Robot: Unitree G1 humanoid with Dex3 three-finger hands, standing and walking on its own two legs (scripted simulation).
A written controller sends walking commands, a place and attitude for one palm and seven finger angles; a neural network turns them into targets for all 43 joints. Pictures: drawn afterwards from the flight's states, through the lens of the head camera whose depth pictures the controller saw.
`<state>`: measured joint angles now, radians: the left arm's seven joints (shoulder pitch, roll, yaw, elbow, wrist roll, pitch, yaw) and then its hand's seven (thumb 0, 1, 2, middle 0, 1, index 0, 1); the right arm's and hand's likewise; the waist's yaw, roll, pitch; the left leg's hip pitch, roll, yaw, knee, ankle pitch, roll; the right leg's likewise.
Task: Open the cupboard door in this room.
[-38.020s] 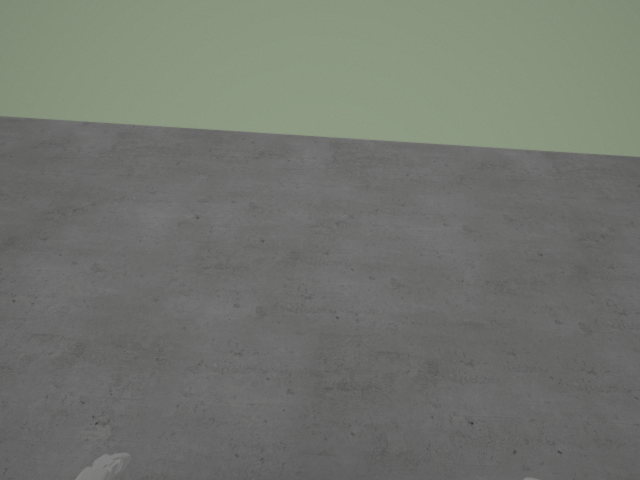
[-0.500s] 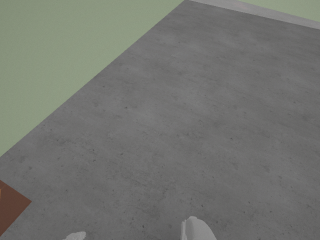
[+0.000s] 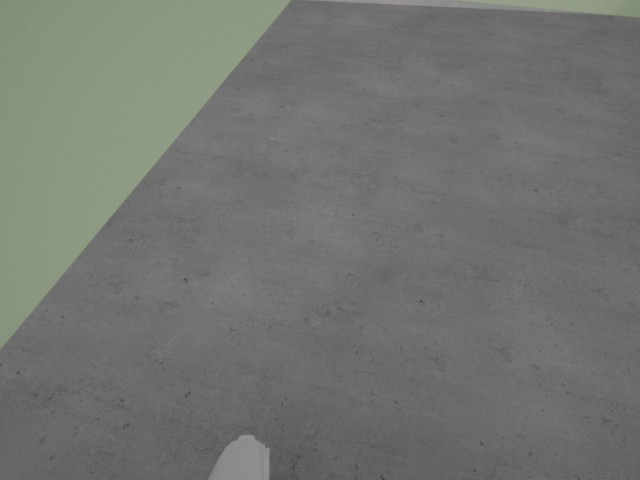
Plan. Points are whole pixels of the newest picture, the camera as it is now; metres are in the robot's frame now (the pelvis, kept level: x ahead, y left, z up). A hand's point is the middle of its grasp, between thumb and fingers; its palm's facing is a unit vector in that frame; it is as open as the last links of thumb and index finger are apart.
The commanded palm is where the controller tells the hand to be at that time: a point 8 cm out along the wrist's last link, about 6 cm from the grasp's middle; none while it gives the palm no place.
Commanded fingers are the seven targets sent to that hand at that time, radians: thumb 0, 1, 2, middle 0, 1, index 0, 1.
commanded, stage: walk to a spot facing it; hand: left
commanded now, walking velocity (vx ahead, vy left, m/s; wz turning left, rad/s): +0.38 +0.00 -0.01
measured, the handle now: out of the picture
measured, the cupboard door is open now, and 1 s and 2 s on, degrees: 49 49 49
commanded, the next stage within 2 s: turn to face it in 0.60 s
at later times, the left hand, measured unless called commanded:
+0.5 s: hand (205, 415) +0.23 +0.20 -0.19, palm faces +0.02 -0.99 -0.14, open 7.3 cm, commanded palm none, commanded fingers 0.00 0.90 0.90 -0.20 -0.30 -0.20 -0.30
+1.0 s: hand (281, 235) +0.60 +0.12 -0.17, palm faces -0.01 -0.99 -0.15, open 7.2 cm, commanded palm none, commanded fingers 0.00 0.90 0.90 -0.20 -0.30 -0.20 -0.30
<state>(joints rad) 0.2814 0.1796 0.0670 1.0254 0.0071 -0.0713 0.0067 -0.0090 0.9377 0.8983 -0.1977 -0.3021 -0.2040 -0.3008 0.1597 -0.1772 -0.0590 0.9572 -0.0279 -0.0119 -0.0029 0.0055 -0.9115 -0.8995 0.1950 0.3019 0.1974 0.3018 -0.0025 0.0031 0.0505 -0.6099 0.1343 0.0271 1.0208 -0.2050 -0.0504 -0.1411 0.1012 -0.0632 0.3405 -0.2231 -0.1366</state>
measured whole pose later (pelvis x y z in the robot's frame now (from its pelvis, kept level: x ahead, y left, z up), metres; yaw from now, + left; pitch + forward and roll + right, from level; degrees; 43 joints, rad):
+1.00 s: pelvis +0.46 -0.03 -0.01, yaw +0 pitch -1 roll +0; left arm 0.09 0.14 0.05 0.95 0.00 -0.05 0.03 -0.02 0.93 0.90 -0.20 -0.30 -0.21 -0.30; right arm 0.33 -0.10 -0.03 1.08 -0.01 0.02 -0.01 0.01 -0.91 -0.90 0.20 0.30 0.20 0.30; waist -0.07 -0.04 0.10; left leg -0.50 0.09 0.05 1.12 -0.44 -0.04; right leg -0.27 -0.06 -0.21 0.51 -0.23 -0.05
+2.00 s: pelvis +0.53 -0.08 -0.02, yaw +37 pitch +0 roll +2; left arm 0.23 0.24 0.06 0.92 0.02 0.05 0.01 0.00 0.91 0.90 -0.20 -0.30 -0.21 -0.30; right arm 0.08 -0.24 -0.06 0.88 -0.02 0.04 0.02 0.01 -0.91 -0.90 0.20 0.30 0.20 0.30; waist 0.01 -0.07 0.12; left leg -0.32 0.00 0.06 0.63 -0.29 0.02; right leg -0.38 -0.14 -0.13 0.96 -0.54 0.05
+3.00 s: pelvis +0.60 -0.13 -0.02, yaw +72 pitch +1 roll +1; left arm 0.16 0.22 0.05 0.85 0.02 0.02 0.02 0.00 0.91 0.90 -0.20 -0.30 -0.20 -0.30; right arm 0.16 -0.26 -0.09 0.92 -0.02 0.08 0.01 0.01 -0.91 -0.90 0.20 0.30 0.20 0.30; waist -0.02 0.05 0.10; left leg -0.47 -0.04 -0.09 0.92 -0.47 -0.03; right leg -0.29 -0.06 -0.08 0.61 -0.34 0.00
